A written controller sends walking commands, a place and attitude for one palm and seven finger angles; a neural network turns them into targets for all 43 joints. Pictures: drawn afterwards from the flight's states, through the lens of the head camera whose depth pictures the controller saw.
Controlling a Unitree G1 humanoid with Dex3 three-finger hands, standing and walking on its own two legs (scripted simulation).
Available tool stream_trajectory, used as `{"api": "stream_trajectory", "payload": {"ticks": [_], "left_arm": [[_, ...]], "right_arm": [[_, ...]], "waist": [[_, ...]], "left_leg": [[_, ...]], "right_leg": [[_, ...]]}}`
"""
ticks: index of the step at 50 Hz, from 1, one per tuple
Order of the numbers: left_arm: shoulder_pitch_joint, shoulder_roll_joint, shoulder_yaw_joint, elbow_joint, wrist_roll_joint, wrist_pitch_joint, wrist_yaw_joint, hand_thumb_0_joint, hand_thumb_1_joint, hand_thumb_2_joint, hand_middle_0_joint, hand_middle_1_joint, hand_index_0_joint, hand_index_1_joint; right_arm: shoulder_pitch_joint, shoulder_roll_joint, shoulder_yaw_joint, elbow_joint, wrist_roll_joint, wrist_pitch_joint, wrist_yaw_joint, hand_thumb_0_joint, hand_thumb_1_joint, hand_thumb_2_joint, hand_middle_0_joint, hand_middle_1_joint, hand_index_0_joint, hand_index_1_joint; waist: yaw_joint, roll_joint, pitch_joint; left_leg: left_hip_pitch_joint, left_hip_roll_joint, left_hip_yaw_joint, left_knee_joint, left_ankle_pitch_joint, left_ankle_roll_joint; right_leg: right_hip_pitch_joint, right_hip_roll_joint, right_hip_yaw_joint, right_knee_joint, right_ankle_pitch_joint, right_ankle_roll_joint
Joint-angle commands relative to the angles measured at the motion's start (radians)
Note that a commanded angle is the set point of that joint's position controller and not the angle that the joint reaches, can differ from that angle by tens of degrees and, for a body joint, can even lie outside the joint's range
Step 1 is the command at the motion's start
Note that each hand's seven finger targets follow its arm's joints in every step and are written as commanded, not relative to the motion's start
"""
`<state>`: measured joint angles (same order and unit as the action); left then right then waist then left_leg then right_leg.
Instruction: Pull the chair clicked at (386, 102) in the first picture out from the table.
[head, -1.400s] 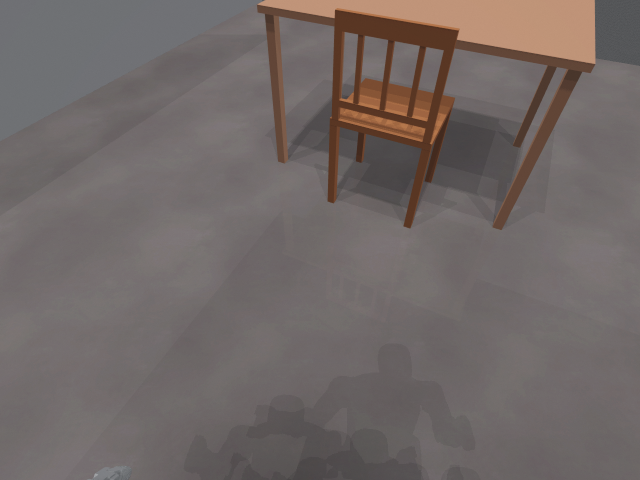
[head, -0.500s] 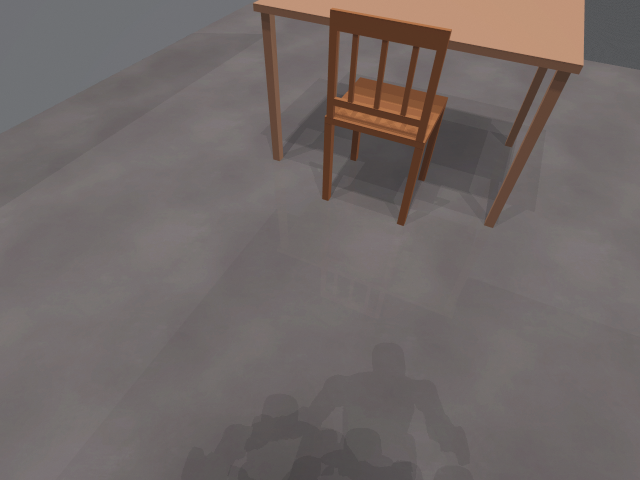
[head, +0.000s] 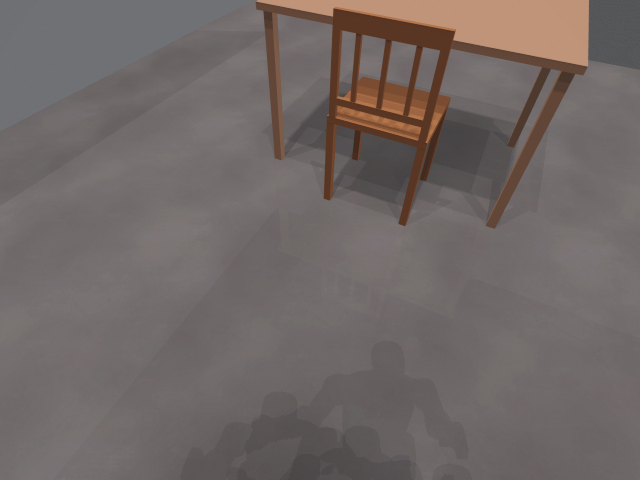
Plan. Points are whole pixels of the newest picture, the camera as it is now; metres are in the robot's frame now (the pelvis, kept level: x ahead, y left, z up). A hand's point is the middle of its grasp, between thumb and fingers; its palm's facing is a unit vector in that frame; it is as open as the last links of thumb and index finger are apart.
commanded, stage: look at it before walking up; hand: left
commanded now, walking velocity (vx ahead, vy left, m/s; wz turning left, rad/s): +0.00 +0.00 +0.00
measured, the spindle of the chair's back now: (383, 75) +1.38 -0.14 -0.13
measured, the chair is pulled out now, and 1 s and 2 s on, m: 0.00 0.00 0.00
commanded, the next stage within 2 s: walk to a spot facing it in 0.04 s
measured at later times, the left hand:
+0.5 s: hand out of the picture +0.02 +0.20 -0.20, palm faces +0.04 -0.99 -0.15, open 7.4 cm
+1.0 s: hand (243, 352) +0.36 +0.16 -0.18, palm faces +0.04 -0.98 -0.19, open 7.3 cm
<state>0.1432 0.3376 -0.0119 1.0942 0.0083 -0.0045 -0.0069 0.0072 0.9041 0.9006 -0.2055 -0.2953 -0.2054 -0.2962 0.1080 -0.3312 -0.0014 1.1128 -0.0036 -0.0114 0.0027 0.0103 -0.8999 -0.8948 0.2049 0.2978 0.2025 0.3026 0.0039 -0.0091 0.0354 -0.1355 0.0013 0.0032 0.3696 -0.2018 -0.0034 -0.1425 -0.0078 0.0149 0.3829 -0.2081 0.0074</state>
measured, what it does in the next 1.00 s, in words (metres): walks ahead: right foot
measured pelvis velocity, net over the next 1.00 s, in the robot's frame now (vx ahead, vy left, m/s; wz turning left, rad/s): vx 0.27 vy -0.02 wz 0.05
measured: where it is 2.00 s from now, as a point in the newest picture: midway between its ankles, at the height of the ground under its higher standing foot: (312, 345)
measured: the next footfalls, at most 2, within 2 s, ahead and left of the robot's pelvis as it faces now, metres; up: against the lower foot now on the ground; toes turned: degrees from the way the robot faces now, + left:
right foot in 0.84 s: +0.36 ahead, -0.12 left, +0.00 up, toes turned -7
left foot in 1.26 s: +0.51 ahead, +0.13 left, +0.00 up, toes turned +16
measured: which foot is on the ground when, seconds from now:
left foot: down 0.00-0.84, up 0.86-1.00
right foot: down 0.00-0.46, up 0.48-0.82, down 0.84-1.00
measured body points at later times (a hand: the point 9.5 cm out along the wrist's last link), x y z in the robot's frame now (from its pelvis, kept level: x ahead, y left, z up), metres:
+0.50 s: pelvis +0.07 +0.02 -0.02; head +0.06 +0.04 +0.43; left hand +0.02 +0.25 -0.18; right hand +0.06 -0.22 -0.16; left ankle +0.01 +0.12 -0.75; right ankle +0.00 -0.11 -0.73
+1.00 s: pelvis +0.27 -0.02 -0.02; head +0.29 -0.02 +0.43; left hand +0.35 +0.21 -0.16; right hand +0.22 -0.25 -0.18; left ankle +0.19 +0.10 -0.65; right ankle +0.32 -0.12 -0.75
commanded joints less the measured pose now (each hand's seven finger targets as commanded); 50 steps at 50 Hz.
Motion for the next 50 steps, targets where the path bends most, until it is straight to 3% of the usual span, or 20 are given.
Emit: {"api": "stream_trajectory", "payload": {"ticks": [1, 7, 9, 12, 15, 18, 20, 21, 23, 24, 26, 31, 37, 40, 41, 42, 43, 45, 47, 50], "left_arm": [[-0.036, 0.204, 0.040, -0.065, 0.003, -0.019, 0.017, 0.000, 0.900, 0.900, -0.200, -0.300, -0.200, -0.300], [-0.039, 0.206, 0.040, -0.062, 0.003, -0.021, 0.018, 0.000, 0.900, 0.900, -0.200, -0.300, -0.200, -0.300], [0.037, 0.081, 0.013, -0.029, 0.004, 0.001, 0.022, 0.000, 0.900, 0.900, -0.200, -0.300, -0.200, -0.300], [0.085, 0.093, 0.024, -0.032, 0.014, 0.013, 0.008, 0.000, 0.900, 0.900, -0.200, -0.300, -0.200, -0.300], [0.160, 0.103, 0.041, -0.037, 0.016, 0.007, 0.001, 0.000, 0.900, 0.900, -0.200, -0.300, -0.200, -0.300], [0.212, 0.112, 0.065, -0.042, 0.011, -0.014, 0.009, 0.000, 0.900, 0.900, -0.200, -0.300, -0.200, -0.300], [0.192, 0.089, 0.068, -0.049, 0.012, -0.021, 0.011, 0.000, 0.900, 0.900, -0.200, -0.300, -0.200, -0.300], [0.170, 0.062, 0.066, -0.058, 0.009, -0.018, 0.008, 0.000, 0.900, 0.900, -0.200, -0.300, -0.200, -0.300], [0.080, -0.046, 0.047, -0.103, 0.011, -0.021, 0.003, 0.000, 0.900, 0.900, -0.200, -0.300, -0.200, -0.300], [0.012, -0.029, 0.049, -0.140, 0.018, -0.032, 0.010, 0.000, 0.900, 0.900, -0.200, -0.300, -0.200, -0.300], [0.000, -0.050, 0.053, -0.128, 0.016, -0.045, -0.003, 0.000, 0.900, 0.900, -0.200, -0.300, -0.200, -0.300], [0.005, -0.112, 0.054, -0.123, 0.015, -0.025, -0.024, 0.000, 0.900, 0.900, -0.200, -0.300, -0.200, -0.300], [-0.090, -0.127, 0.059, -0.158, 0.007, -0.028, -0.028, 0.000, 0.900, 0.900, -0.200, -0.300, -0.200, -0.300], [0.136, -0.082, 0.078, -0.100, 0.014, -0.041, -0.017, 0.000, 0.900, 0.900, -0.200, -0.300, -0.200, -0.300], [0.293, -0.027, 0.095, -0.055, 0.023, -0.055, -0.009, 0.000, 0.900, 0.900, -0.200, -0.300, -0.200, -0.300], [0.421, 0.088, 0.126, -0.025, 0.031, -0.066, 0.009, 0.000, 0.900, 0.900, -0.200, -0.300, -0.200, -0.300], [0.451, 0.150, 0.134, -0.008, 0.011, -0.062, 0.012, 0.000, 0.900, 0.900, -0.200, -0.300, -0.200, -0.300], [0.247, 0.052, 0.112, -0.061, 0.005, -0.053, 0.017, 0.000, 0.900, 0.900, -0.200, -0.300, -0.200, -0.300], [0.129, -0.041, 0.080, -0.085, 0.018, -0.063, 0.022, 0.000, 0.900, 0.900, -0.200, -0.300, -0.200, -0.300], [0.111, -0.061, 0.070, -0.079, 0.024, -0.069, 0.021, 0.000, 0.900, 0.900, -0.200, -0.300, -0.200, -0.300]], "right_arm": [[-0.048, -0.211, -0.035, -0.060, -0.002, -0.025, -0.014, 0.000, -0.900, -0.900, 0.200, 0.300, 0.200, 0.300], [-0.045, -0.211, -0.035, -0.057, -0.002, -0.023, -0.015, 0.000, -0.900, -0.900, 0.200, 0.300, 0.200, 0.300], [0.020, -0.081, -0.003, -0.028, -0.011, -0.002, -0.007, 0.000, -0.900, -0.900, 0.200, 0.300, 0.200, 0.300], [0.055, -0.082, -0.011, -0.033, -0.020, 0.010, -0.001, 0.000, -0.900, -0.900, 0.200, 0.300, 0.200, 0.300], [0.074, -0.058, -0.015, -0.058, -0.021, 0.005, -0.001, 0.000, -0.900, -0.900, 0.200, 0.300, 0.200, 0.300], [0.097, -0.017, -0.021, -0.085, -0.017, -0.015, -0.001, 0.000, -0.900, -0.900, 0.200, 0.300, 0.200, 0.300], [0.152, 0.000, -0.025, -0.073, -0.012, -0.029, 0.000, 0.000, -0.900, -0.900, 0.200, 0.300, 0.200, 0.300], [0.228, 0.008, -0.027, -0.049, -0.011, -0.035, -0.002, 0.000, -0.900, -0.900, 0.200, 0.300, 0.200, 0.300], [0.465, -0.095, -0.062, 0.028, -0.026, -0.047, -0.014, 0.000, -0.900, -0.900, 0.200, 0.300, 0.200, 0.300], [0.521, -0.065, -0.052, 0.045, -0.023, -0.048, -0.028, 0.000, -0.900, -0.900, 0.200, 0.300, 0.200, 0.300], [0.484, -0.010, -0.042, 0.031, -0.017, -0.061, -0.035, 0.000, -0.900, -0.900, 0.200, 0.300, 0.200, 0.300], [0.449, 0.048, -0.039, 0.039, -0.012, -0.085, -0.046, 0.000, -0.900, -0.900, 0.200, 0.300, 0.200, 0.300], [0.450, 0.048, -0.047, 0.068, -0.018, -0.081, -0.044, 0.000, -0.900, -0.900, 0.200, 0.300, 0.200, 0.300], [0.416, 0.023, -0.058, 0.067, -0.013, -0.074, -0.040, 0.000, -0.900, -0.900, 0.200, 0.300, 0.200, 0.300], [0.410, 0.033, -0.058, 0.061, -0.007, -0.074, -0.034, 0.000, -0.900, -0.900, 0.200, 0.300, 0.200, 0.300], [0.457, 0.102, -0.047, 0.037, 0.006, -0.078, -0.021, 0.000, -0.900, -0.900, 0.200, 0.300, 0.200, 0.300], [0.435, 0.118, -0.045, 0.005, 0.007, -0.075, -0.023, 0.000, -0.900, -0.900, 0.200, 0.300, 0.200, 0.300], [0.273, 0.116, -0.061, -0.034, -0.001, -0.061, -0.013, 0.000, -0.900, -0.900, 0.200, 0.300, 0.200, 0.300], [0.298, 0.154, -0.055, -0.025, -0.021, -0.033, -0.005, 0.000, -0.900, -0.900, 0.200, 0.300, 0.200, 0.300], [0.342, 0.166, -0.059, -0.026, -0.024, -0.004, 0.005, 0.000, -0.900, -0.900, 0.200, 0.300, 0.200, 0.300]], "waist": [[0.001, 0.009, -0.063], [-0.002, -0.002, -0.066], [-0.001, -0.006, -0.064], [0.008, -0.020, 0.052], [0.027, -0.105, 0.097], [0.021, -0.151, 0.076], [-0.013, -0.085, 0.070], [-0.044, -0.044, 0.058], [-0.129, 0.353, 0.092], [-0.133, 0.256, 0.145], [-0.098, 0.081, 0.133], [-0.041, 0.114, 0.105], [-0.039, 0.131, 0.120], [0.071, 0.089, 0.000], [0.139, 0.032, -0.077], [0.164, -0.185, -0.207], [0.138, -0.262, -0.251], [0.091, -0.054, -0.027], [0.000, -0.064, 0.056], [-0.055, -0.125, 0.048]], "left_leg": [[0.025, 0.123, -0.098, -0.057, 0.151, 0.031], [0.031, 0.123, -0.095, -0.057, 0.158, 0.028], [0.013, 0.107, -0.072, -0.045, -0.007, 0.011], [-0.117, 0.079, -0.078, -0.031, -0.321, 0.023], [-0.241, 0.033, -0.032, 0.115, -0.316, 0.025], [-0.283, 0.039, 0.039, 0.266, -0.215, 0.017], [-0.157, 0.055, 0.059, 0.166, -0.188, 0.022], [-0.030, 0.060, 0.042, 0.087, -0.155, 0.033], [0.196, 0.340, -0.406, -0.160, -0.117, 0.157], [0.218, 0.395, -0.485, -0.173, 0.035, 0.214], [0.240, 0.387, -0.377, -0.127, 0.259, 0.246], [0.187, 0.265, -0.133, -0.175, 0.306, 0.182], [0.091, 0.248, -0.035, -0.172, 0.389, 0.153], [0.082, 0.214, 0.025, 0.123, 0.647, 0.113], [-0.064, 0.180, 0.037, 0.345, 0.542, 0.078], [-0.318, 0.062, 0.086, 0.706, 0.070, 0.041], [-0.436, 0.001, 0.020, 0.985, -0.353, 0.043], [-0.500, 0.111, -0.036, 1.059, -0.212, 0.059], [-0.422, 0.159, -0.027, 0.950, -0.127, 0.034], [-0.347, 0.160, 0.022, 0.784, -0.087, 0.003]], "right_leg": [[-0.008, -0.114, 0.084, -0.062, 0.125, -0.033], [-0.001, -0.114, 0.087, -0.066, 0.142, -0.033], [-0.012, -0.105, 0.080, -0.066, -0.065, -0.014], [-0.089, -0.095, 0.116, -0.081, -0.363, -0.034], [-0.053, -0.142, 0.202, -0.120, -0.447, -0.083], [0.001, -0.262, 0.307, -0.163, -0.364, -0.163], [-0.070, -0.237, 0.215, -0.079, -0.227, -0.157], [-0.149, -0.171, 0.121, 0.009, -0.195, -0.121], [-0.483, 0.029, -0.133, 0.513, -0.301, -0.023], [-0.604, -0.011, -0.043, 0.660, -0.342, -0.028], [-0.643, -0.085, -0.015, 0.749, -0.258, -0.024], [-0.578, -0.111, -0.075, 0.635, -0.093, 0.003], [-0.338, -0.065, -0.144, 0.311, 0.013, -0.030], [-0.040, 0.002, -0.184, 0.203, 0.031, -0.064], [0.209, -0.041, -0.126, 0.176, 0.053, -0.085], [0.431, -0.330, 0.239, 0.087, -0.019, -0.171], [0.397, -0.502, 0.550, -0.071, -0.069, -0.253], [0.085, -0.452, 0.431, -0.171, -0.342, -0.221], [-0.152, -0.370, 0.185, -0.185, -0.241, -0.157], [-0.250, -0.301, 0.015, -0.214, -0.161, -0.129]]}}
